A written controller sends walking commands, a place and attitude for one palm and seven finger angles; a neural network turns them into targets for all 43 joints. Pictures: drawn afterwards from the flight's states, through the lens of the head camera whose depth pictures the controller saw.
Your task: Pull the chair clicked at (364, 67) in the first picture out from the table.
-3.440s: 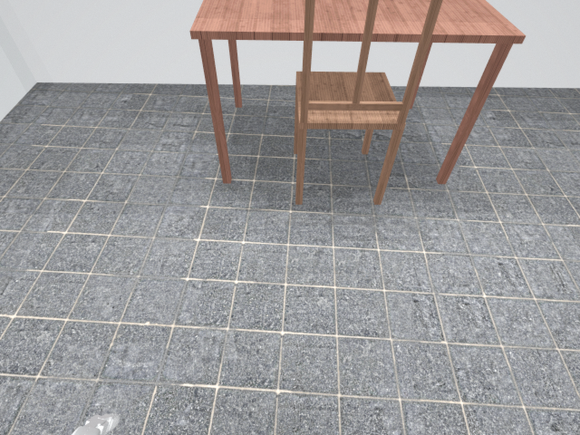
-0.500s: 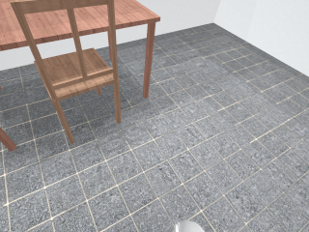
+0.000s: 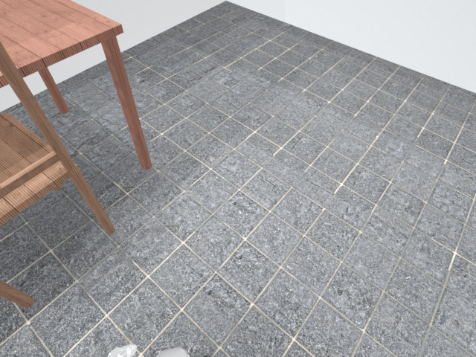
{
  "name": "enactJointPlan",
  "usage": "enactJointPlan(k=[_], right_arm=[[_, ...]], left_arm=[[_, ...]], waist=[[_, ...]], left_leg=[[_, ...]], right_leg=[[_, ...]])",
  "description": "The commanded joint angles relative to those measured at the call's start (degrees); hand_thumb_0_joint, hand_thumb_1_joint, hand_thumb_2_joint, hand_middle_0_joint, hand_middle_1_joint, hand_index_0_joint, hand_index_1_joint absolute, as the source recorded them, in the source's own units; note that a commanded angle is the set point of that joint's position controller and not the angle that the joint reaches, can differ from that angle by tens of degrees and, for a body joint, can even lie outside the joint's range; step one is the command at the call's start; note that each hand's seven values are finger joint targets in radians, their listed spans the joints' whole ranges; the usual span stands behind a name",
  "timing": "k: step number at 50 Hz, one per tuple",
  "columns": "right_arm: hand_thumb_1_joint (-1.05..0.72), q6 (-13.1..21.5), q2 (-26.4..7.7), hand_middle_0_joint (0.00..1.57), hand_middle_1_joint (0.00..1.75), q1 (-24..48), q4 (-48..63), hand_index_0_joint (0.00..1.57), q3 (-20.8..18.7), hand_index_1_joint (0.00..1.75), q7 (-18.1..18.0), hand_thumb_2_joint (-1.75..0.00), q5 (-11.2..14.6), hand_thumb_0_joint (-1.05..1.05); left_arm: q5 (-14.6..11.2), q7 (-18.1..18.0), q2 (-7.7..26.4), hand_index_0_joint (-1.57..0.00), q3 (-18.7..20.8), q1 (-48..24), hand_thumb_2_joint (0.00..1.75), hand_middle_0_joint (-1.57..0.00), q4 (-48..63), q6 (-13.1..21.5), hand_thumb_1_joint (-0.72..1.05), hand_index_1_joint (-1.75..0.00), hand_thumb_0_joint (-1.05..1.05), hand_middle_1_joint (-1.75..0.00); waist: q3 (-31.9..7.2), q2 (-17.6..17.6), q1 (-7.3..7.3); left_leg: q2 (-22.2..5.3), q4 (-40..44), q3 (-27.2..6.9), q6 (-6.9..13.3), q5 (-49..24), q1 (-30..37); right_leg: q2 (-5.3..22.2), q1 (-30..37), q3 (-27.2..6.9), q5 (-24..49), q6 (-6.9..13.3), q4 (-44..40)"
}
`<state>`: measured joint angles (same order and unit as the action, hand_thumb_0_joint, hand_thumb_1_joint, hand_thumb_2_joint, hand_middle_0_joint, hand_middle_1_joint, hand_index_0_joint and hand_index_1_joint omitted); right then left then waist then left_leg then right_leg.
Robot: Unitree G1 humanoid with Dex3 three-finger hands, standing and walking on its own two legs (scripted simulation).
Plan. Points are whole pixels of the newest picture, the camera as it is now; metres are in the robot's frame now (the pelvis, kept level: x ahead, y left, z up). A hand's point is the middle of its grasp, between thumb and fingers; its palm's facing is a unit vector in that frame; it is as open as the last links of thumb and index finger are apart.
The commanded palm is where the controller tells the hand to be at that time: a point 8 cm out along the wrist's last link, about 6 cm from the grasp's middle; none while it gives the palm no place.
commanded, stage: walk to a spot facing it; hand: left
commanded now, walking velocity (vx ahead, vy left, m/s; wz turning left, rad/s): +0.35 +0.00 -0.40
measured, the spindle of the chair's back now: out of the picture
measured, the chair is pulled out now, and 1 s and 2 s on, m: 0.00 0.00 0.00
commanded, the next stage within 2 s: turn to face it in 0.88 s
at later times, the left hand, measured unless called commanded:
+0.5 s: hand (108, 286) +0.27 +0.27 -0.17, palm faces -0.16 -0.97 -0.17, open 7.4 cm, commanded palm none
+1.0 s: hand (187, 193) +0.50 +0.13 -0.14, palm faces -0.51 -0.81 -0.29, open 7.3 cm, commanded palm none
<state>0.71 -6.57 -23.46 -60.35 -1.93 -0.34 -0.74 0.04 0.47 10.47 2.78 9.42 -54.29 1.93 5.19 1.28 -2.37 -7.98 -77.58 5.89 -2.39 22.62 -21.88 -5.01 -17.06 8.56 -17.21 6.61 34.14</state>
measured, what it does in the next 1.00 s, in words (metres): walks ahead, turning right: left foot, then right foot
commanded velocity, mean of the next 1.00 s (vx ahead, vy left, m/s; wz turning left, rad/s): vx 0.10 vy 0.00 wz -0.51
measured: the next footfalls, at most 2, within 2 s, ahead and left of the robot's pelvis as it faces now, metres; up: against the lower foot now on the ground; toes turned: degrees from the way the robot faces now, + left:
left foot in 0.32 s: +0.29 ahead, +0.17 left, +0.00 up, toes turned +0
right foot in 0.82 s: +0.32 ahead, -0.09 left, +0.00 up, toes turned -35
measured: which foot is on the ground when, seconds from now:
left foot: up 0.00-0.30, down 0.32-0.82, up 0.84-1.00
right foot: down 0.00-0.32, up 0.34-0.80, down 0.82-1.00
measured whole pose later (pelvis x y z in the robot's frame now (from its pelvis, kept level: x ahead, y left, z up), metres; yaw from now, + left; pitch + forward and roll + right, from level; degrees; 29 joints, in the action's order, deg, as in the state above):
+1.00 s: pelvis +0.28 +0.03 +0.01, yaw -33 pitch -1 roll +1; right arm -3.4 -12.4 -12.7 -53.5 -3.2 -0.6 -1.2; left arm 0.6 -0.8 11.7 3.0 7.2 -50.8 -1.7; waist 6.1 -2.3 -1.8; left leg -8.0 -67.2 4.3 -5.1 25.3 -27.5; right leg -1.2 -20.5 3.6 -12.8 4.0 33.7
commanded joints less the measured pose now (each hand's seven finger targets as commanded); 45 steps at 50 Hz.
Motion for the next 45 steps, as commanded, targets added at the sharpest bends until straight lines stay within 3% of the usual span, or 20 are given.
enactJointPlan(k=[1,3,7,11,13,14,15,16,17,20,21,23,26,35,37,39,40,41,42,45], right_arm=[[-0.9,0.73,-6.1,0.2,0.3,1.19,6.46,0.2,-1.65,0.3,-0.32,-0.9,-0.61,0.0],[-0.9,0.47,-5.17,0.2,0.3,2.12,7.12,0.2,-1.72,0.3,0.1,-0.9,-0.64,0.0],[-0.9,1.3,-6.28,0.2,0.3,11.81,10.45,0.2,-1.37,0.3,1.07,-0.9,-0.9,0.0],[-0.9,2.47,-7.13,0.2,0.3,19.43,13.2,0.2,-0.93,0.3,1.38,-0.9,-0.73,0.0],[-0.9,3.02,-8.43,0.2,0.3,18.29,13.25,0.2,-1.26,0.3,0.93,-0.9,-0.58,0.0],[-0.9,3.37,-10.1,0.2,0.3,12.73,11.63,0.2,-1.63,0.3,0.32,-0.9,-0.71,0.0],[-0.9,3.68,-14.32,0.2,0.3,4.6,9.22,0.2,-2.64,0.3,-0.36,-0.9,-1.05,0.0],[-0.9,3.91,-22.09,0.2,0.3,-3.5,7.56,0.2,-4.58,0.3,-0.68,-0.9,-1.82,0.0],[-0.9,3.19,-21.86,0.2,0.3,-5.15,7.22,0.2,-3.77,0.3,-0.72,-0.9,-1.04,0.0],[-0.9,3.46,-13.58,0.2,0.3,6.03,9.3,0.2,-1.59,0.3,-1.0,-0.9,-0.74,0.0],[-0.9,3.5,-12.31,0.2,0.3,7.89,9.21,0.2,-1.24,0.3,-1.07,-0.9,-0.7,0.0],[-0.9,3.34,-11.17,0.2,0.3,9.99,9.0,0.2,-1.2,0.3,-1.2,-0.9,-0.44,0.0],[-0.9,2.79,-10.76,0.2,0.3,10.51,9.07,0.2,-1.45,0.3,-1.22,-0.9,-0.18,0.0],[-0.9,0.93,-13.87,0.2,0.3,5.87,7.87,0.2,-3.69,0.3,-0.8,-0.9,-1.02,0.0],[-0.9,0.54,-15.02,0.2,0.3,5.75,7.95,0.2,-4.18,0.3,-0.62,-0.9,-1.03,0.0],[-0.9,0.15,-15.75,0.2,0.3,5.93,8.78,0.2,-4.28,0.3,-0.32,-0.9,-0.66,0.0],[-0.9,-0.18,-14.1,0.2,0.3,5.38,9.96,0.2,-3.73,0.3,0.32,-0.9,0.0,0.0],[-0.9,-0.38,-9.84,0.2,0.3,5.79,12.74,0.2,-2.55,0.3,0.31,-0.9,0.2,0.0],[-0.9,-1.01,-11.38,0.2,0.3,8.38,13.55,0.2,-2.37,0.3,-0.84,-0.9,0.66,0.0],[-0.9,-2.16,-11.23,0.2,0.3,10.55,12.23,0.2,-2.37,0.3,-0.77,-0.9,-0.11,0.0]], left_arm=[[1.04,-1.1,8.32,-0.2,2.04,5.1,0.9,-0.2,1.02,2.04,0.9,-0.3,0.0,-0.3],[1.42,-0.88,7.92,-0.2,2.28,5.27,0.9,-0.2,0.73,2.53,0.9,-0.3,0.0,-0.3],[1.09,-0.36,8.11,-0.2,2.19,9.8,0.9,-0.2,-0.57,2.57,0.9,-0.3,0.0,-0.3],[1.23,-0.68,9.87,-0.2,2.54,12.53,0.9,-0.2,-0.48,1.98,0.9,-0.3,0.0,-0.3],[1.17,-0.79,10.92,-0.2,2.82,12.22,0.9,-0.2,-0.14,1.68,0.9,-0.3,0.0,-0.3],[0.83,-0.9,11.23,-0.2,3.07,10.53,0.9,-0.2,0.5,1.66,0.9,-0.3,0.0,-0.3],[0.25,-0.74,10.34,-0.2,3.04,9.8,0.9,-0.2,1.17,1.63,0.9,-0.3,0.0,-0.3],[-0.56,-0.05,6.69,-0.2,2.52,11.46,0.9,-0.2,2.12,1.67,0.9,-0.3,0.0,-0.3],[-0.1,-0.09,7.19,-0.2,2.28,11.12,0.9,-0.2,2.31,2.09,0.9,-0.3,0.0,-0.3],[0.89,0.54,7.05,-0.2,2.82,5.58,0.9,-0.2,2.42,0.29,0.9,-0.3,0.0,-0.3],[1.13,0.93,5.77,-0.2,2.68,6.72,0.9,-0.2,2.27,-0.74,0.9,-0.3,0.0,-0.3],[1.12,1.17,4.15,-0.2,2.68,9.27,0.9,-0.2,1.77,-2.46,0.9,-0.3,0.0,-0.3],[1.26,1.4,3.11,-0.2,2.97,9.23,0.9,-0.2,2.31,-4.24,0.9,-0.3,0.0,-0.3],[1.48,1.41,2.68,-0.2,2.48,-2.96,0.9,-0.2,7.34,-3.92,0.9,-0.3,0.0,-0.3],[1.51,1.25,3.47,-0.2,2.56,-2.34,0.9,-0.2,7.73,-3.31,0.9,-0.3,0.0,-0.3],[1.68,0.84,6.5,-0.2,3.2,4.72,0.9,-0.2,6.2,-2.19,0.9,-0.3,0.0,-0.3],[2.03,0.3,12.01,-0.2,4.23,10.63,0.9,-0.2,4.68,-1.16,0.9,-0.3,0.0,-0.3],[1.33,-0.43,18.61,-0.2,5.56,14.24,0.9,-0.2,3.93,-0.76,0.9,-0.3,0.0,-0.3],[0.13,-1.34,19.03,-0.2,5.5,15.0,0.9,-0.2,3.51,-1.39,0.9,-0.3,0.0,-0.3],[0.3,-2.04,12.97,-0.2,3.85,2.0,0.9,-0.2,7.03,-2.46,0.9,-0.3,0.0,-0.3]], waist=[[-1.09,-2.16,-0.28],[-1.12,0.84,-0.8],[-1.98,7.45,2.66],[-4.7,7.93,5.61],[-6.74,6.49,4.51],[-9.48,5.03,1.36],[-14.73,0.62,-2.4],[-22.38,-15.95,-4.85],[-22.89,-16.42,-4.67],[-5.69,-7.2,-0.4],[-3.26,-8.85,1.44],[-2.79,-10.66,3.72],[-2.53,-11.84,4.54],[-3.32,-11.47,0.13],[-4.74,-11.22,0.61],[-8.6,-7.45,4.73],[-13.97,4.66,7.67],[-18.63,17.44,8.04],[-20.71,12.21,8.56],[-10.94,7.13,3.89]], left_leg=[[-3.09,6.74,-3.73,-1.31,-4.12,-8.48],[-2.42,12.89,-3.03,-1.88,-6.61,-7.99],[-0.63,24.64,-1.67,-1.97,-11.8,-11.61],[2.97,37.46,0.64,-1.04,-9.72,-8.0],[4.56,43.84,1.53,-0.42,-8.53,-1.69],[5.06,49.79,1.76,0.08,-12.66,8.14],[0.05,51.87,-2.44,1.7,-19.24,25.7],[-19.54,50.8,-23.07,8.43,-31.55,41.47],[-25.51,53.91,-28.43,12.72,-39.94,41.05],[-18.84,57.57,-12.83,9.38,-40.38,19.62],[-16.56,58.36,-7.43,7.66,-40.43,15.43],[-13.69,58.82,-0.23,6.5,-39.17,10.88],[-12.39,60.62,5.2,6.77,-33.64,8.83],[-14.62,54.27,10.06,7.56,-39.17,19.42],[-15.02,49.63,10.69,6.62,-42.93,20.6],[-13.62,35.59,12.51,3.41,-44.85,16.47],[-9.7,20.43,13.84,0.28,-27.77,4.01],[1.2,2.52,8.97,-3.4,14.19,-12.16],[0.28,-0.11,-1.99,-2.36,16.4,-12.05],[-2.23,4.07,-4.01,-2.73,4.84,-10.4]], right_leg=[[18.33,-0.83,-17.37,22.94,4.93,-19.56],[15.73,-2.37,-15.63,22.38,4.74,-19.82],[12.85,4.55,-16.34,24.58,3.56,-17.32],[13.28,12.41,-18.84,32.9,2.18,-12.32],[13.94,13.92,-20.04,37.55,1.79,-7.64],[12.41,10.85,-19.12,38.73,0.24,-1.5],[9.94,1.46,-17.04,32.13,-2.41,9.34],[2.09,-14.19,-8.96,-2.57,-5.99,28.94],[3.14,-18.99,-11.17,-17.32,-6.21,41.39],[9.51,-19.77,-10.82,-7.78,-8.28,45.22],[10.32,-18.16,-9.87,-6.04,-8.7,43.67],[10.15,-15.4,-7.93,-2.98,-9.25,41.23],[10.79,-15.6,-6.26,2.13,-10.07,37.7],[9.76,-13.56,-1.76,1.45,-9.54,11.59],[7.89,-9.11,-0.59,0.35,-8.29,6.63],[6.02,3.91,-0.06,6.37,-6.66,-2.49],[14.19,18.87,-10.98,24.56,-3.01,-5.98],[29.61,26.96,-33.7,54.79,5.51,-6.83],[30.64,25.47,-30.98,55.69,8.74,-7.98],[22.42,10.4,-23.53,30.7,4.1,-12.4]])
